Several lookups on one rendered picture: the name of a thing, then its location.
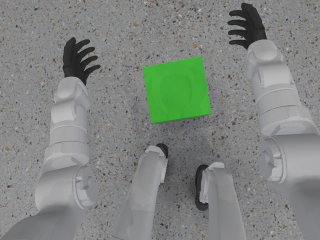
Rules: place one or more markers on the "robot thigh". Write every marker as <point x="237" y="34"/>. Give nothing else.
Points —
<point x="225" y="220"/>
<point x="135" y="220"/>

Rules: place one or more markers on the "robot left hand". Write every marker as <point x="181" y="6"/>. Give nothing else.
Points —
<point x="72" y="65"/>

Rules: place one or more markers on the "robot right thigh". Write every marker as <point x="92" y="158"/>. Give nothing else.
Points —
<point x="225" y="220"/>

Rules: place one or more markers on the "robot left forearm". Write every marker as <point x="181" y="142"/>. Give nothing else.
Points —
<point x="68" y="128"/>

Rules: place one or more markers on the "left robot upper arm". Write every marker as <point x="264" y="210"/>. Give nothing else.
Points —
<point x="62" y="196"/>

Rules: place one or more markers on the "robot right forearm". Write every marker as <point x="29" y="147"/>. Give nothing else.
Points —
<point x="275" y="93"/>

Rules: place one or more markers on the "right robot upper arm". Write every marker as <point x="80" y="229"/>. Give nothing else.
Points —
<point x="292" y="161"/>

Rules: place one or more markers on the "robot right hand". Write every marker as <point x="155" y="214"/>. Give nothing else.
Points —
<point x="255" y="30"/>

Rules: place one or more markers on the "carton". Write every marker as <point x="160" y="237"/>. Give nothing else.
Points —
<point x="177" y="91"/>

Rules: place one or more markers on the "robot left thigh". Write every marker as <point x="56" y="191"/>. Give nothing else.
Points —
<point x="135" y="220"/>

